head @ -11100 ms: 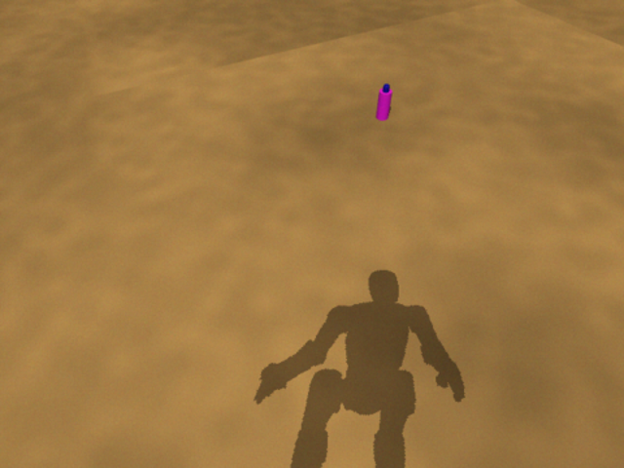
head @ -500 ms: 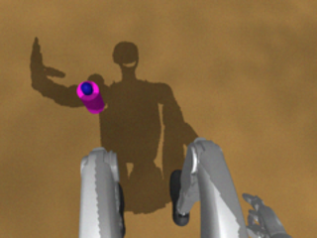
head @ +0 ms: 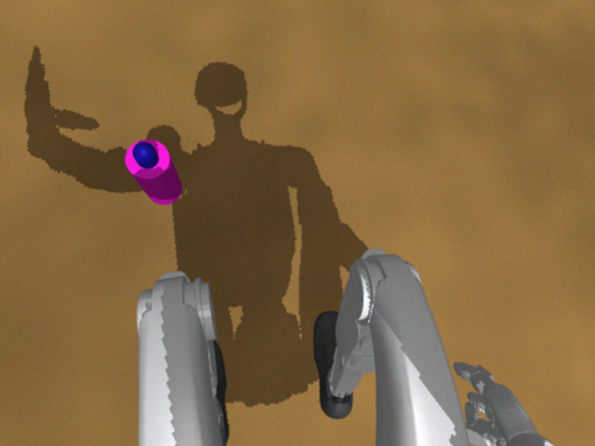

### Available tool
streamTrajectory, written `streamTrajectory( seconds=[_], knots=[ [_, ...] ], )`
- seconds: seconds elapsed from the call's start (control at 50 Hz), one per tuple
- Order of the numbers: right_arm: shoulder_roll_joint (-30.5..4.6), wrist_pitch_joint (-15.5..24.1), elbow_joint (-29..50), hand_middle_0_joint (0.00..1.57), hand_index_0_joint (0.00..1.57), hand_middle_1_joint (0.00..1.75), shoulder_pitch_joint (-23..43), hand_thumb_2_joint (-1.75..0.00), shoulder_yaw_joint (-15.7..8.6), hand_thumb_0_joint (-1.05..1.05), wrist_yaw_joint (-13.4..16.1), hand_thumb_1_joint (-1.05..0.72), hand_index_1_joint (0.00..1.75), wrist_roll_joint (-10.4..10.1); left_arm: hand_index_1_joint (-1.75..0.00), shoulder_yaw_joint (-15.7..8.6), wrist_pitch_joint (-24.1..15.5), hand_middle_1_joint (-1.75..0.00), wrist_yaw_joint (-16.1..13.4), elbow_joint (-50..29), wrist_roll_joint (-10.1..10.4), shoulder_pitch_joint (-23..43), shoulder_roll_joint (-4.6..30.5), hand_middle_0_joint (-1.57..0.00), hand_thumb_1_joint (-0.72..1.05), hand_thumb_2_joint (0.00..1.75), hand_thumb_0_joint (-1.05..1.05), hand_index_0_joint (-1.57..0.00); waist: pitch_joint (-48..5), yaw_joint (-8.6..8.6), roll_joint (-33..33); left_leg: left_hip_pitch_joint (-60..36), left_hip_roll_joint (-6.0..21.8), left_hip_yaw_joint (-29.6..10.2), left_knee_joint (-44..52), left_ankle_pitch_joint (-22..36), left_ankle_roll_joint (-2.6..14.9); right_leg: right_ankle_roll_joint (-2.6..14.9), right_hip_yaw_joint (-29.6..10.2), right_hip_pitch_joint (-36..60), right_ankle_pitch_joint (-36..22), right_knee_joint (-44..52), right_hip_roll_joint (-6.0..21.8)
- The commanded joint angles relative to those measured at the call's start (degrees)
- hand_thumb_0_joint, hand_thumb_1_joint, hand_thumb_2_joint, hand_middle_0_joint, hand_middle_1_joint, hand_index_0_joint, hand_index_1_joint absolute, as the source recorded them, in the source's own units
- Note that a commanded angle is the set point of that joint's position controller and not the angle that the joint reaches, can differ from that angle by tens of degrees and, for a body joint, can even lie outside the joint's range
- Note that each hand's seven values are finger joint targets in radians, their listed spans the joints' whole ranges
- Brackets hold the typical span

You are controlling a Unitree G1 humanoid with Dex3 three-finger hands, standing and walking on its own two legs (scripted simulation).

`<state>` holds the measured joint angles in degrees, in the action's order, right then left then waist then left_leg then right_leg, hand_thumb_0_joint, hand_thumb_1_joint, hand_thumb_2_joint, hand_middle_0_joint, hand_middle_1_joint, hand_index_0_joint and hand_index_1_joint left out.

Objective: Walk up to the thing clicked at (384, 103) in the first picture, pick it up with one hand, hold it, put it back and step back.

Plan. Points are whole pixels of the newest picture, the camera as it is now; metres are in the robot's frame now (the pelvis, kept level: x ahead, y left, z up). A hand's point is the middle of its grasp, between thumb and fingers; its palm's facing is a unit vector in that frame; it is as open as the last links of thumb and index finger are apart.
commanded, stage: go down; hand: left
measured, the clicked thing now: (155, 171) +0.53 +0.21 -0.28
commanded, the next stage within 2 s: approach in 0.16 s
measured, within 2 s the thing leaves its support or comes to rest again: neither
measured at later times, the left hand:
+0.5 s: hand out of the picture +0.47 +0.39 +0.00, palm faces +0.16 -0.99 -0.05, open 17.3 cm
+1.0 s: hand (101, 173) +0.50 +0.28 -0.21, palm faces +0.07 -1.00 +0.01, open 17.3 cm
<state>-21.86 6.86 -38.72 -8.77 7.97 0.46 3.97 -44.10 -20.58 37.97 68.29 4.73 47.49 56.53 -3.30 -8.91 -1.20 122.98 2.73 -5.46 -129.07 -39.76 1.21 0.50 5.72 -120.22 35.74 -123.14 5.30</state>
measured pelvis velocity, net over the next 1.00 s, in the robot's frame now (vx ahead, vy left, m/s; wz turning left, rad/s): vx -0.01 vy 0.01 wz -0.12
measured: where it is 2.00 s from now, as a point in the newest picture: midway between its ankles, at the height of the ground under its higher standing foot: (274, 397)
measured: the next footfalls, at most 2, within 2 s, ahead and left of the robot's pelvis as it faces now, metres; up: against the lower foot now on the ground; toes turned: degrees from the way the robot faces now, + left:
none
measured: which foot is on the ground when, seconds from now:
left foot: down 0.00-1.00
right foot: down 0.00-1.00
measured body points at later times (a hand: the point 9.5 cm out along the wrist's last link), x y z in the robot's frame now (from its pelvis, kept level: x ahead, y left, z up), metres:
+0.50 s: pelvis +0.00 +0.00 -0.01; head +0.23 +0.09 +0.36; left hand +0.46 +0.45 +0.00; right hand +0.10 -0.28 -0.10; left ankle +0.08 +0.12 -0.35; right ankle +0.11 -0.13 -0.35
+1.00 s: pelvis -0.01 +0.01 -0.07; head +0.26 +0.13 +0.26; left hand +0.49 +0.33 -0.21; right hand +0.09 -0.27 -0.13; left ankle +0.08 +0.12 -0.35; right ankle +0.11 -0.13 -0.35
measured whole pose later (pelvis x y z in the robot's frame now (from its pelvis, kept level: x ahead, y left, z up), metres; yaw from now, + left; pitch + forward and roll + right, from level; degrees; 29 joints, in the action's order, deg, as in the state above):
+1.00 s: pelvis -0.01 +0.01 -0.07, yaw -7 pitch +21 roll -14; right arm -22.6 1.8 -32.0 3.2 24.0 -3.6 14.8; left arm -37.9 -46.7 25.1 83.6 4.7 50.0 57.3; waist 14.4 -17.6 -11.5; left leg 129.2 3.3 -13.9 -146.1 -40.3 2.0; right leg -1.1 11.6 -122.3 32.7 -133.3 3.0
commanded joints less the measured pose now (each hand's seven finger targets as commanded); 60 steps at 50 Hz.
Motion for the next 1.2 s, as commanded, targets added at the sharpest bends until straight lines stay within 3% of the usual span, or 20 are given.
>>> streamTrajectory(
  seconds=[0.0, 0.16, 0.18, 0.24, 0.32, 0.38, 0.44, 0.48, 0.54, 0.58, 0.66, 0.7, 0.72, 0.78, 0.86, 0.92, 0.98, 1.1, 1.14, 1.18],
  knots=[
    [-13.6, 0.7, 1.3, 0.2, 0.2, 0.3, -10.0, -0.91, -4.7, 0.0, 0.9, -0.91, 0.3, -0.4, -0.06, -3.2, -3.4, -0.06, -0.2, -11.9, 2.4, 14.1, 24.4, -0.03, -0.38, 0.1, 0.0, -0.02, -38.6, 1.37, 16.3, -26.8, -1.2, 1.4, 16.3, 9.7, 0.31, 1.55, -0.2, 19.5, -6.0, 11.2, -3.3],
    [-14.2, 0.1, 1.5, 0.2, 0.2, 0.3, -10.6, -0.9, -4.8, 0.0, 0.9, -0.9, 0.3, -0.3, -0.07, -2.9, -3.5, -0.07, -0.4, -14.7, 2.1, 16.0, 24.5, -0.03, -0.4, 0.1, 0.0, -0.03, -38.7, 0.86, 20.2, -31.2, -0.9, -0.3, 16.6, 12.3, -0.38, 1.91, 0.5, 16.0, -7.9, 9.7, -3.0],
    [-14.0, 0.1, 1.7, 0.2, 0.2, 0.3, -10.5, -0.91, -4.7, 0.0, 0.8, -0.91, 0.3, -0.4, -0.08, -2.3, -3.2, -0.08, -0.3, -12.0, 2.2, 13.9, 22.5, -0.04, -0.41, 0.1, 0.0, -0.03, -38.1, 0.6, 18.8, -31.1, -0.9, -0.5, 16.8, 12.0, -0.39, 1.86, 0.7, 15.6, -7.4, 9.9, -3.0],
    [-14.4, -0.1, 1.8, 0.2, 0.2, 0.3, -10.4, -0.91, -4.8, 0.0, 0.8, -0.92, 0.3, -0.4, -0.14, -3.6, -3.5, -0.12, -0.6, -15.5, 2.4, 15.3, 25.2, -0.06, -0.43, 0.15, 0.0, -0.03, -39.8, 1.51, 20.7, -32.7, -0.9, -0.6, 17.0, 12.6, -0.55, 1.98, 0.6, 15.6, -7.8, 9.5, -2.9],
    [-13.7, 0.0, 1.8, 0.2, 0.2, 0.3, -10.1, -0.9, -3.9, 0.0, 0.6, -0.9, 0.3, -0.2, -0.09, 0.1, -4.1, -0.07, -0.3, -10.0, 3.1, 15.5, 18.3, -0.07, -0.52, 0.04, 0.0, -0.05, -33.4, -2.35, 16.7, -27.4, -1.0, -0.8, 15.3, 10.8, -0.06, 1.65, 1.1, 14.0, -7.0, 10.1, -3.2],
    [-13.7, 0.1, 2.4, 0.2, 0.2, 0.3, -9.1, -0.9, -2.9, 0.0, 0.3, -0.9, 0.3, 0.3, -0.08, -1.4, -6.9, -0.07, -1.0, -7.9, 3.8, 15.8, 20.0, -0.08, -0.54, 0.03, 0.0, -0.06, -30.5, -2.18, 14.2, -22.3, -1.0, -0.3, 13.5, 8.0, 0.45, 1.25, 1.2, 15.4, -5.3, 9.8, -3.6],
    [-14.2, 0.3, 3.5, 0.2, 0.2, 0.3, -7.6, -0.9, -1.9, 0.0, -0.1, -0.9, 0.3, 0.9, -0.09, 1.0, -8.9, -0.08, -0.9, -3.3, 4.4, 15.0, 16.1, -0.07, -0.54, 0.04, 0.0, -0.06, -28.0, -3.89, 12.5, -20.6, -0.8, -0.8, 12.0, 5.7, 0.55, 1.07, 2.1, 13.9, -4.2, 8.7, -3.9],
    [-15.2, 0.2, 5.0, 0.2, 0.2, 0.3, -6.6, -0.9, -1.3, 0.0, -0.3, -0.89, 0.3, 1.3, -0.08, -0.2, -10.4, -0.08, -1.8, -2.7, 3.8, 16.1, 19.3, -0.07, -0.54, 0.04, 0.0, -0.06, -28.4, -3.56, 13.8, -21.4, -0.5, -1.7, 12.0, 5.5, 0.22, 1.13, 2.5, 13.1, -4.1, 7.3, -4.0],
    [-15.4, -0.5, 5.5, 0.2, 0.2, 0.3, -6.7, -0.9, 0.2, 0.0, -0.9, -0.89, 0.3, 2.3, -0.09, 1.3, -12.3, -0.08, -2.8, 0.6, 3.3, 15.0, 17.3, -0.06, -0.55, 0.05, 0.0, -0.05, -29.2, -5.05, 14.0, -21.3, -0.3, -1.7, 9.8, 8.4, -0.07, 1.0, 3.3, 14.7, -6.4, 5.9, -4.2],
    [-16.1, -1.2, 6.0, 0.2, 0.2, 0.3, -5.6, -0.9, 1.1, 0.0, -1.2, -0.9, 0.3, 3.1, -0.09, -0.4, -14.8, -0.08, -4.0, -0.9, 2.9, 16.5, 20.9, -0.06, -0.54, 0.05, 0.0, -0.05, -30.3, -4.63, 16.1, -22.7, 0.0, -1.9, 8.8, 9.8, -0.33, 1.0, 3.6, 15.2, -7.4, 4.9, -4.3],
    [-16.5, -2.3, 5.2, 0.2, 0.2, 0.3, -3.8, -0.9, 3.4, 0.0, -1.9, -0.9, 0.3, 5.2, -0.09, 0.6, -19.5, -0.08, -6.1, -0.5, 2.2, 16.9, 20.7, -0.05, -0.49, 0.09, 0.0, -0.03, -29.0, -6.09, 19.5, -22.8, 0.4, -2.4, 6.7, 9.3, -0.82, 0.9, 4.7, 15.7, -7.2, 3.1, -4.7],
    [-17.3, -2.8, 5.4, 0.2, 0.2, 0.3, -2.2, -0.9, 4.2, 0.0, -2.0, -0.91, 0.3, 6.2, -0.1, -1.4, -22.0, -0.09, -7.6, -3.0, 1.8, 17.1, 24.5, -0.05, -0.51, 0.09, 0.0, -0.03, -30.1, -5.46, 21.9, -24.4, 0.6, -2.5, 5.6, 10.8, -1.12, 0.91, 4.9, 16.1, -8.5, 2.0, -4.9],
    [-17.2, -3.2, 4.7, 0.2, 0.2, 0.3, -2.1, -0.9, 4.8, 0.0, -2.2, -0.91, 0.3, 6.7, -0.1, 0.8, -22.8, -0.09, -8.0, -0.6, 1.6, 16.8, 21.4, -0.04, -0.5, 0.1, 0.0, -0.03, -29.2, -6.63, 22.7, -25.0, 0.8, -2.9, 5.3, 11.0, -1.39, 0.92, 5.2, 15.7, -8.6, 1.5, -4.9],
    [-18.3, -3.8, 5.6, 0.2, 0.2, 0.3, -0.2, -0.91, 5.9, 0.0, -2.4, -0.92, 0.3, 8.1, -0.11, 0.3, -25.6, -0.1, -9.5, -2.1, 1.5, 16.9, 21.5, -0.04, -0.5, 0.1, 0.0, -0.03, -29.7, -8.18, 25.4, -27.9, 1.3, -4.0, 3.8, 14.6, -2.06, 0.93, 6.5, 15.8, -11.3, 0.1, -5.2],
    [-19.2, -4.8, 6.4, 0.2, 0.2, 0.3, 2.4, -0.91, 7.9, 0.0, -2.7, -0.93, 0.3, 9.8, -0.1, 2.7, -28.2, -0.09, -11.4, 3.0, 1.5, 14.6, 17.4, -0.05, -0.51, 0.09, 0.0, -0.03, -26.1, -10.44, 23.8, -27.1, 1.8, -5.4, 1.8, 16.4, -2.31, 0.74, 8.0, 15.5, -12.8, -0.9, -5.6],
    [-19.8, -5.2, 7.2, 0.2, 0.2, 0.3, 5.0, -0.91, 10.0, 0.0, -3.0, -0.93, 0.3, 10.7, -0.1, 6.2, -30.3, -0.09, -13.1, 6.1, 1.2, 16.6, 15.4, -0.05, -0.5, 0.09, 0.0, -0.03, -21.5, -13.03, 22.8, -25.1, 2.2, -6.8, 1.2, 12.2, -2.18, 0.45, 9.4, 14.5, -10.9, -1.3, -6.0],
    [-20.3, -6.0, 7.6, 0.2, 0.2, 0.3, 6.8, -0.91, 12.0, 0.0, -3.1, -0.93, 0.3, 12.0, -0.06, 6.5, -32.9, -0.05, -15.2, 8.2, 0.7, 15.5, 17.8, -0.06, -0.58, 0.01, 0.0, -0.05, -21.3, -13.29, 22.0, -23.5, 2.3, -6.7, -0.4, 12.7, -1.93, 0.05, 9.7, 17.5, -12.1, -1.6, -6.5],
    [-21.8, -7.3, 8.3, 0.2, 0.2, 0.3, 9.8, -0.91, 14.9, 0.0, -3.0, -0.94, 0.3, 13.3, -0.06, 6.6, -37.6, -0.06, -19.9, 11.4, 2.1, 14.9, 17.7, -0.06, -0.61, 0.01, 0.0, -0.06, -17.4, -14.87, 22.2, -22.4, 2.7, -8.8, -0.8, 10.1, -2.18, -0.46, 11.4, 18.2, -11.5, -2.1, -7.4],
    [-21.4, -7.6, 8.5, 0.2, 0.2, 0.3, 10.5, -0.91, 15.7, 0.0, -3.2, -0.94, 0.3, 13.9, -0.06, 7.4, -38.4, -0.07, -21.7, 12.7, 2.8, 15.1, 14.8, -0.06, -0.61, 0.02, 0.0, -0.06, -15.6, -15.56, 21.5, -21.2, 2.6, -9.0, -0.9, 9.8, -2.17, -0.59, 11.6, 18.7, -11.8, -1.8, -7.7],
    [-21.0, -8.0, 8.6, 0.2, 0.2, 0.3, 11.5, -0.91, 15.8, 0.0, -3.4, -0.94, 0.3, 14.8, -0.07, 10.8, -39.0, -0.07, -22.4, 13.9, 2.3, 15.2, 11.0, -0.05, -0.61, 0.03, 0.0, -0.05, -13.8, -16.95, 21.5, -20.6, 2.5, -9.1, -1.3, 9.4, -2.04, -0.66, 11.8, 17.3, -11.8, -1.6, -7.9]
  ],
)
